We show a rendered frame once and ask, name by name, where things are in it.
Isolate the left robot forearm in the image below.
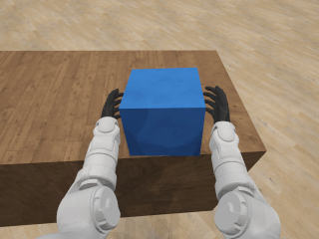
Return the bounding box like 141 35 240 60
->
56 117 121 229

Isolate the pedestal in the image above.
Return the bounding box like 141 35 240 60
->
0 50 267 227

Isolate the robot left upper arm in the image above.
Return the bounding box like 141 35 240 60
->
35 185 121 239

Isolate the left robot hand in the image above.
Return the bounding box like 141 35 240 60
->
101 89 124 120

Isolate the robot right upper arm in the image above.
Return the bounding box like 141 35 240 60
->
214 190 288 239

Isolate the carton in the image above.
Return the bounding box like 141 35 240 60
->
119 67 206 156

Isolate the right robot forearm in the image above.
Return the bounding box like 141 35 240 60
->
209 120 269 205

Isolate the right robot hand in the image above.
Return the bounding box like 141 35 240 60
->
202 86 230 124

